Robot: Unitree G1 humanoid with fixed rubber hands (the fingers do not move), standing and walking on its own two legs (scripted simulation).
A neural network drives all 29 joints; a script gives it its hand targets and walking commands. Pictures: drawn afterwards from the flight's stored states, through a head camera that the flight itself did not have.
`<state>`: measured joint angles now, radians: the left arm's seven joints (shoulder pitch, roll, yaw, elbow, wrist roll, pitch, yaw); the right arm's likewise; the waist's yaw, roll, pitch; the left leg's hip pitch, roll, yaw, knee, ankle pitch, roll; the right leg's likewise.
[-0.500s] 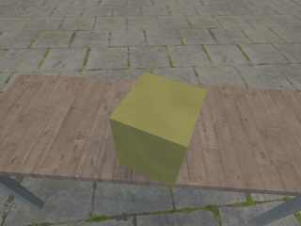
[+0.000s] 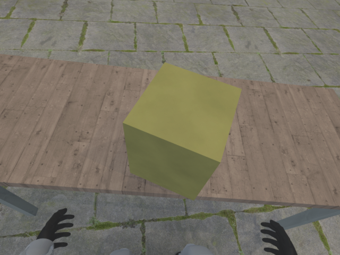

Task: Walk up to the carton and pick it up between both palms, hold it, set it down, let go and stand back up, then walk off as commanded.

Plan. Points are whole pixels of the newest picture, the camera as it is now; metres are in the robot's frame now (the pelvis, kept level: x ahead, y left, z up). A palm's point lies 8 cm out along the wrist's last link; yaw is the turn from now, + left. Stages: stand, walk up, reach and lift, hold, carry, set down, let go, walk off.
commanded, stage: reach and lift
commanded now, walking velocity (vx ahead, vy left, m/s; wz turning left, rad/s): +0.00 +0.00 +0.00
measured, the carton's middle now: (180, 135) +0.41 -0.04 +0.00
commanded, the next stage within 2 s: none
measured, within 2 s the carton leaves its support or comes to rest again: neither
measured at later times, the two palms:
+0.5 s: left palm (39, 246) +0.16 +0.26 -0.05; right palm (266, 252) +0.14 -0.22 -0.05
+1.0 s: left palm (33, 228) +0.19 +0.27 -0.01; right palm (250, 238) +0.16 -0.18 -0.02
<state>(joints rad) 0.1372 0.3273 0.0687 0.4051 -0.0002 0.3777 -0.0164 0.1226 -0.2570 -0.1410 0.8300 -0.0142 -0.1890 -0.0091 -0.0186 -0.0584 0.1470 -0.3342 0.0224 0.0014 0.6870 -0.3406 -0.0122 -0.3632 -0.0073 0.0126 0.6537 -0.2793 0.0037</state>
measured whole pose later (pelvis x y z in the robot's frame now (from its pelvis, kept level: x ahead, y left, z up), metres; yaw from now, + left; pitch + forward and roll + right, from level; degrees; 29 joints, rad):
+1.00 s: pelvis +0.01 +0.01 +0.02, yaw +0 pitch +0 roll -2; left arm 0.33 0.43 -0.02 0.20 -0.15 -0.04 -0.15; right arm 0.38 0.03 -0.03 0.31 -0.01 -0.26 -0.23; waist 0.01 -0.02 0.09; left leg -0.26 0.02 0.00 0.55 -0.29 0.00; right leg -0.26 -0.01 0.01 0.46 -0.20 0.01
